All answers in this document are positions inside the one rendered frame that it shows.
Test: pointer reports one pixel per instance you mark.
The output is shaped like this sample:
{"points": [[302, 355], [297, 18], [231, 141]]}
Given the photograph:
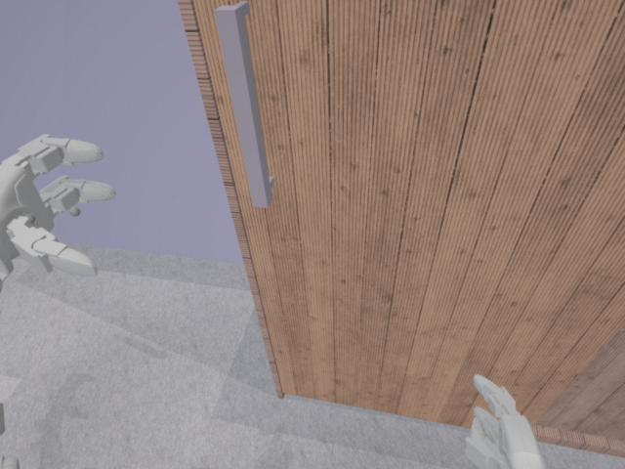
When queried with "robot left hand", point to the robot left hand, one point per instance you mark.
{"points": [[19, 197]]}

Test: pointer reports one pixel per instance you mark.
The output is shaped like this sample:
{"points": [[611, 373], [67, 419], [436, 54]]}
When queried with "wardrobe door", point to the wardrobe door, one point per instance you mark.
{"points": [[448, 197], [594, 403]]}

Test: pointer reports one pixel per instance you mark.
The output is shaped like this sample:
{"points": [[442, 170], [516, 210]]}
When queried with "robot right hand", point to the robot right hand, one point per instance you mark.
{"points": [[512, 443]]}

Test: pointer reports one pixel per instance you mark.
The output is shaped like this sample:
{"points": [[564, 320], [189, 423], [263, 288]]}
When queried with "handle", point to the handle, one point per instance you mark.
{"points": [[234, 41]]}

